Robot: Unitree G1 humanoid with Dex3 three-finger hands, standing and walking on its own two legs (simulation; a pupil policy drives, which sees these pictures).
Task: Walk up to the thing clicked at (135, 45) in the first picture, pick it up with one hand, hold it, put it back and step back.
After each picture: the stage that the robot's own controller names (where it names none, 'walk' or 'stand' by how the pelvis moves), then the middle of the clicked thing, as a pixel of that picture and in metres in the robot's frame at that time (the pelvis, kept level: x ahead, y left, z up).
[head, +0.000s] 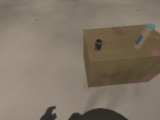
stand; (143, 37) +0.84 -0.47 +0.00
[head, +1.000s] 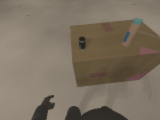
sink last; (131, 33) +0.77 -0.32 +0.04
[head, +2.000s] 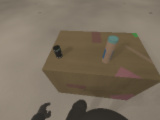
sink last; (108, 51) +0.57 -0.05 +0.03
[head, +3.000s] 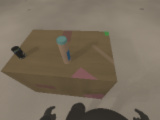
stand; (64, 51) +0.48 +0.27 +0.03
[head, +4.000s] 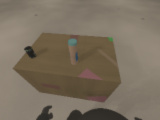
stand; (73, 53) +0.53 +0.20 +0.01
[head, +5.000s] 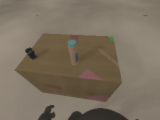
stand; (73, 53) +0.53 +0.20 +0.00
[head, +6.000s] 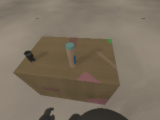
stand; (71, 56) +0.52 +0.21 +0.00
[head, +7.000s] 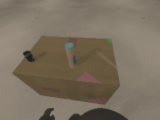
stand; (71, 56) +0.51 +0.22 +0.00
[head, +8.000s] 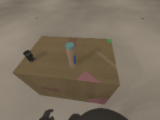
stand; (71, 56) +0.51 +0.21 +0.00
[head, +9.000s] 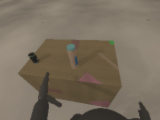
rise first; (73, 57) +0.51 +0.23 +0.00
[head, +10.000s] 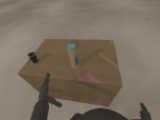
go down; (73, 57) +0.51 +0.22 +0.01
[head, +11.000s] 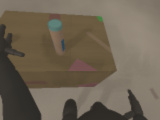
go down; (58, 40) +0.51 +0.22 +0.07
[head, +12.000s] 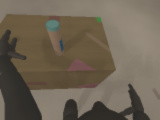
approach; (56, 40) +0.52 +0.22 +0.08
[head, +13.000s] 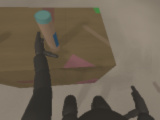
close in; (50, 35) +0.52 +0.23 +0.10
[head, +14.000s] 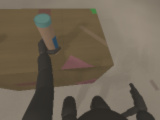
lift; (49, 38) +0.51 +0.22 +0.10
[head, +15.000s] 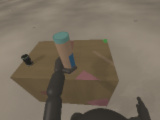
lift; (66, 56) +0.32 +0.16 +0.23
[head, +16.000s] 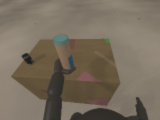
hold; (66, 57) +0.33 +0.18 +0.20
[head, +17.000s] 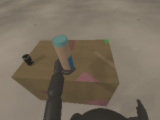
hold; (65, 58) +0.33 +0.18 +0.20
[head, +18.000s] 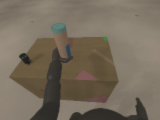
crouch; (63, 46) +0.40 +0.19 +0.21
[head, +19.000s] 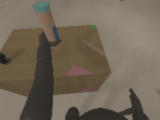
lower; (50, 29) +0.52 +0.22 +0.21
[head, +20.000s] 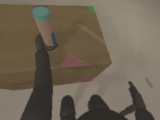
lower; (47, 33) +0.53 +0.22 +0.11
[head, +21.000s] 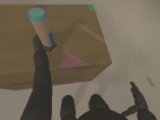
lower; (45, 34) +0.52 +0.23 +0.10
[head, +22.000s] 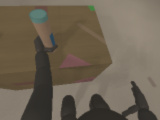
lower; (46, 35) +0.52 +0.22 +0.11
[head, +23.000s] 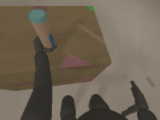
lower; (45, 35) +0.52 +0.22 +0.11
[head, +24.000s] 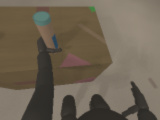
open; (49, 37) +0.51 +0.21 +0.11
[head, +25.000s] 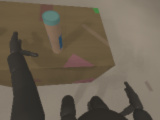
sink last; (55, 36) +0.51 +0.20 +0.10
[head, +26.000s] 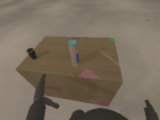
sink last; (74, 54) +0.51 +0.21 +0.06
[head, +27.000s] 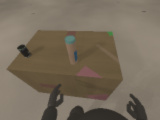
stand; (72, 51) +0.49 +0.20 +0.06
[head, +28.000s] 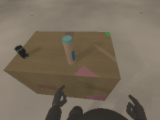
stand; (69, 51) +0.50 +0.21 +0.07
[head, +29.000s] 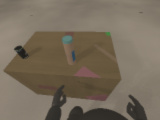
stand; (69, 52) +0.49 +0.21 +0.07
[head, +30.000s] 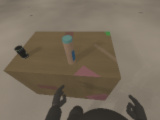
stand; (69, 51) +0.50 +0.21 +0.07
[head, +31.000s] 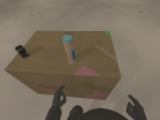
stand; (70, 51) +0.50 +0.21 +0.07
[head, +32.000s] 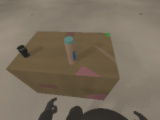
stand; (70, 51) +0.50 +0.21 +0.05
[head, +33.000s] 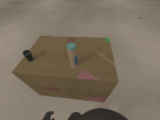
walk; (72, 56) +0.51 +0.20 +0.00
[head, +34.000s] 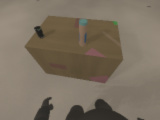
walk; (82, 34) +0.71 +0.12 +0.02
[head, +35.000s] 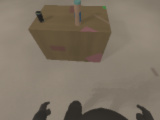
walk; (77, 13) +1.01 +0.25 +0.02
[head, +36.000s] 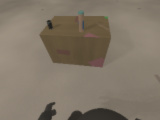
stand; (81, 22) +1.09 +0.22 +0.01
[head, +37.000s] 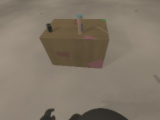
stand; (80, 25) +1.10 +0.22 +0.00
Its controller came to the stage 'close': yes
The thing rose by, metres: 0.21
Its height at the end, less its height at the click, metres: +0.00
